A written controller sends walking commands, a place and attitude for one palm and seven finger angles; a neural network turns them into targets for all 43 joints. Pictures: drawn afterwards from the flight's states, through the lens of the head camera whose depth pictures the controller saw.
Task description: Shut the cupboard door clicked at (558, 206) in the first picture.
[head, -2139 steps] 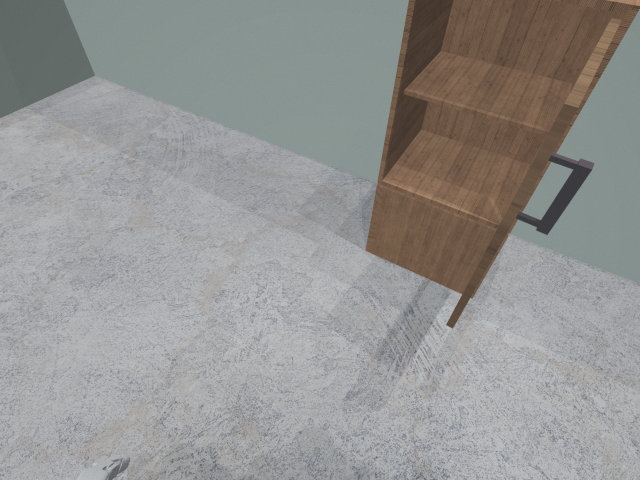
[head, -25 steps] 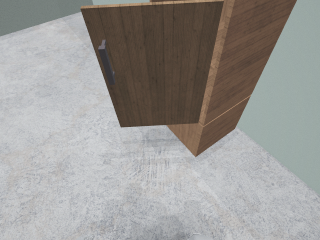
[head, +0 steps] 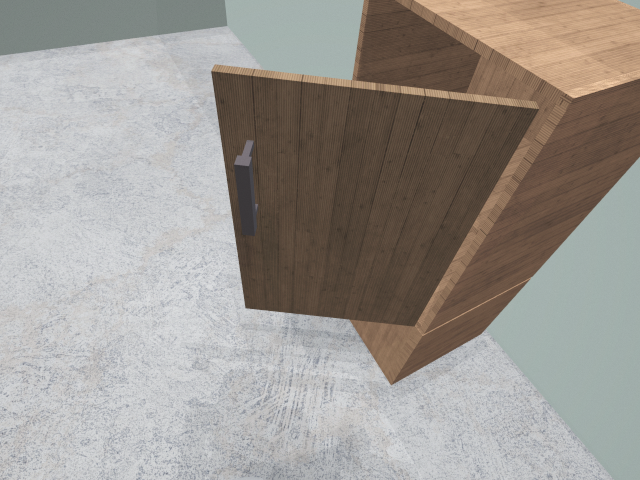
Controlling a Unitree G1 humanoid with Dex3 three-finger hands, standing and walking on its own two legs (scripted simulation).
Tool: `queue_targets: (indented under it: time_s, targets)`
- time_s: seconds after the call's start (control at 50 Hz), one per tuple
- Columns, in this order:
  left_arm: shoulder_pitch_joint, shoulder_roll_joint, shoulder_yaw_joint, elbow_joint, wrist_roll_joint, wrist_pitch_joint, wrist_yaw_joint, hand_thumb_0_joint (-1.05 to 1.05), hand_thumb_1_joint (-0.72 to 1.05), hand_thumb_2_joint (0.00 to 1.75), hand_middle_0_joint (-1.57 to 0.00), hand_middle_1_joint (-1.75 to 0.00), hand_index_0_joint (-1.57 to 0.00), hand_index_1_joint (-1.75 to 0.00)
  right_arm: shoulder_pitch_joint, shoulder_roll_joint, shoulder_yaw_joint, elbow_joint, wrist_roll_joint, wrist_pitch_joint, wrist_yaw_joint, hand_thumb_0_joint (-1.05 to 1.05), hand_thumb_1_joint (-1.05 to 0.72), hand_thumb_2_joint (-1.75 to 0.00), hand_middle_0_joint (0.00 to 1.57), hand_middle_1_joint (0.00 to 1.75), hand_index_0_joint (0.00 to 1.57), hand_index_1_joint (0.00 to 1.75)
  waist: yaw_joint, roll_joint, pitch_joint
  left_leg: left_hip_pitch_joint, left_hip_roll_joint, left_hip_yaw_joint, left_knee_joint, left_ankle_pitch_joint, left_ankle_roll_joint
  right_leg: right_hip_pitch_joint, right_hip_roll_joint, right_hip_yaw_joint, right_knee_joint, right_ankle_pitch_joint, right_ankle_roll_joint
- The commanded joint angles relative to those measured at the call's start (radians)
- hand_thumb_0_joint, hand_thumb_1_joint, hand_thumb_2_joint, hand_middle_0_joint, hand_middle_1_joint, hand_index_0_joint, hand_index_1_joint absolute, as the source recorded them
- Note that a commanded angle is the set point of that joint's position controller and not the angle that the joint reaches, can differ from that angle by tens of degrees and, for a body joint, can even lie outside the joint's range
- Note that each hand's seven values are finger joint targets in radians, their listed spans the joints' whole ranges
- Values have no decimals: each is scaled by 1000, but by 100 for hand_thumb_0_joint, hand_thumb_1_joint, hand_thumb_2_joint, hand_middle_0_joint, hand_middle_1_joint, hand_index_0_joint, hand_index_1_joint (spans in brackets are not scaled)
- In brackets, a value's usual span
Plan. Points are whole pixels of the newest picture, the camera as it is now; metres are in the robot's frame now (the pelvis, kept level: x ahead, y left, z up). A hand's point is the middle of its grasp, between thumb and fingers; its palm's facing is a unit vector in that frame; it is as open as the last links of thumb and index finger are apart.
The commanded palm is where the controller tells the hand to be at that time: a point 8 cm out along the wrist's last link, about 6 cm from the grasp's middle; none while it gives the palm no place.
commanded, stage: come to a stop and stand still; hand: left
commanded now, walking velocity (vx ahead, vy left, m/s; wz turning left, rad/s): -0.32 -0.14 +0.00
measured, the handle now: (249, 190) +0.49 +0.16 +0.06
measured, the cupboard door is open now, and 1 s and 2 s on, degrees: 57 57 57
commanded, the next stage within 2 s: look again from close up in 0.76 s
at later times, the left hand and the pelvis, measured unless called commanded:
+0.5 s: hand out of the picture +0.06 +0.15 -0.17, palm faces -0.01 -0.96 -0.28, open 7.4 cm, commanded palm none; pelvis -0.02 -0.05 -0.02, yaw -1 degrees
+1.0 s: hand out of the picture +0.00 +0.14 -0.17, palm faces +0.01 -0.98 -0.21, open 7.4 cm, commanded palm none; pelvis +0.00 -0.05 +0.00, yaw +0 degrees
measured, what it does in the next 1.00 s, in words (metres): steps on the spot: right foot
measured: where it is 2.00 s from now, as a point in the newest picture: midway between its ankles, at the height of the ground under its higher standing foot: outside the picture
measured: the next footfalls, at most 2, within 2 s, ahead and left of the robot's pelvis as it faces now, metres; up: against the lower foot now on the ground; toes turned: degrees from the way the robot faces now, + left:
right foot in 0.30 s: +0.03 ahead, -0.18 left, +0.00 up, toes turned -2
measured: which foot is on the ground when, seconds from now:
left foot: down 0.00-1.00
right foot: up 0.00-0.28, down 0.30-1.00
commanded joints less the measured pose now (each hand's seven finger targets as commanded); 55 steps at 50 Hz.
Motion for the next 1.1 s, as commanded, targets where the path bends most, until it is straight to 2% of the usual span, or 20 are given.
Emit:
queue_targets:
  time_s: [0.0,0.1,0.2,0.22,0.24,0.26,0.3,0.32,0.36,0.38,0.42,0.46,0.5,0.54,0.6,0.66,0.74,0.8,0.86,1.08]
  targets:
    - [76,93,17,-43,-1,26,13,0,90,90,-20,-30,-20,-30,76,-183,-38,2,10,31,-32,0,-90,-90,20,30,20,30,-26,169,-73,151,315,-267,-197,705,119,-91,-31,58,15,43,15]
    - [31,98,47,-114,13,59,6,0,90,90,-20,-30,-20,-30,62,-232,-79,-31,-4,58,-30,0,-90,-90,20,30,20,30,-38,105,-132,93,372,-288,-206,455,155,-153,-1,70,216,20,7]
    - [38,93,51,-145,13,46,-2,0,90,90,-20,-30,-20,-30,0,-227,-84,-48,-8,64,-11,0,-90,-90,20,30,20,30,-9,214,-115,26,293,-224,-183,221,85,-60,7,30,-19,143,3]
    - [100,115,25,-119,9,17,21,0,90,90,-20,-30,-20,-30,-5,-276,-100,-60,15,36,-4,0,-90,-90,20,30,20,30,20,68,-259,172,248,-135,34,362,14,-87,-32,84,-219,277,-6]
    - [31,192,39,-207,22,4,22,0,90,90,-20,-30,-20,-30,26,-172,-82,-117,12,46,25,0,-90,-90,20,30,20,30,-1,-113,-179,-57,101,-59,140,-73,-33,-69,-123,270,-354,257,-43]
    - [0,227,48,-227,20,-16,22,0,90,90,-20,-30,-20,-30,25,-128,-66,-137,-2,50,38,0,-90,-90,20,30,20,30,-13,-72,-119,-141,32,-48,276,-260,-63,-77,-238,398,-378,398,-125]
    - [-14,268,34,-232,30,-39,23,0,90,90,-20,-30,-20,-30,66,-97,-57,-145,-5,48,48,0,-90,-90,20,30,20,30,-47,168,-140,-87,17,-88,307,-279,-70,-61,-255,321,-316,675,-185]
    - [-35,282,46,-237,30,-37,18,0,90,90,-20,-30,-20,-30,99,-91,-61,-134,7,56,50,0,-90,-90,20,30,20,30,-60,82,-166,-62,-3,-69,276,-236,-79,-69,-204,261,-303,547,-159]
    - [-99,265,56,-250,21,-36,21,0,90,90,-20,-30,-20,-30,129,-142,-66,-150,7,58,44,0,-90,-90,20,30,20,30,-73,-275,-75,-55,29,-95,228,-165,-71,-165,-209,262,-299,448,-144]
    - [-115,254,52,-261,22,-26,22,0,90,90,-20,-30,-20,-30,159,-146,-66,-143,4,58,40,0,-90,-90,20,30,20,30,-81,-256,-47,6,26,-92,159,-142,-72,-229,-205,235,-305,339,-128]
    - [-133,253,52,-282,24,-2,21,0,90,90,-20,-30,-20,-30,195,-152,-59,-122,-3,57,43,0,-90,-90,20,30,20,30,-95,12,35,122,11,-93,43,-105,-72,-399,-143,197,-259,66,-87]
    - [-113,212,41,-289,20,24,18,0,90,90,-20,-30,-20,-30,209,-183,-58,-123,-19,58,43,0,-90,-90,20,30,20,30,-78,235,128,-89,88,-256,-154,-321,-11,-332,-5,73,-136,-107,-33]
    - [-25,180,34,-271,19,22,14,0,90,90,-20,-30,-20,-30,154,-201,-57,-143,-19,55,38,0,-90,-90,20,30,20,30,-24,235,125,-263,138,-364,-280,-473,38,-150,37,22,-67,7,-22]
    - [44,177,39,-240,17,8,8,0,90,90,-20,-30,-20,-30,120,-199,-53,-161,-14,51,33,0,-90,-90,20,30,20,30,14,48,52,-248,86,-283,-168,-368,11,-68,-7,109,-187,29,-42]
    - [-42,246,52,-272,11,-2,7,0,90,90,-20,-30,-20,-30,191,-141,-54,-141,-10,60,32,0,-90,-90,20,30,20,30,-47,-160,13,-18,-5,-99,119,-167,-66,-278,-211,362,-463,-179,-138]
    - [-129,226,49,-297,15,7,9,0,90,90,-20,-30,-20,-30,305,-117,-45,-88,-13,52,36,0,-90,-90,20,30,20,30,-102,-72,-10,133,-1,-115,36,-113,-65,-377,-118,204,-340,-97,-83]
    - [-4,146,33,-251,7,10,5,0,90,90,-20,-30,-20,-30,224,-182,-51,-96,-11,30,25,0,-90,-90,20,30,20,30,-30,184,8,-110,161,-387,-317,-408,23,-135,29,44,-138,69,-25]
    - [45,133,27,-206,14,0,0,0,90,90,-20,-30,-20,-30,177,-163,-46,-83,-7,26,21,0,-90,-90,20,30,20,30,-1,111,10,-146,120,-320,-276,-352,11,-48,6,86,-219,143,-39]
    - [32,151,23,-187,7,-14,-1,0,90,90,-20,-30,-20,-30,202,-131,-39,-60,-4,22,21,0,-90,-90,20,30,20,30,-33,69,-29,-12,58,-216,-168,-193,-29,-128,-52,184,-326,99,-62]
    - [32,156,13,-128,9,-29,4,0,90,90,-20,-30,-20,-30,177,-144,-32,-8,6,3,14,0,-90,-90,20,30,20,30,-45,62,-57,107,80,-179,-129,72,-37,-90,-54,162,-325,338,-36]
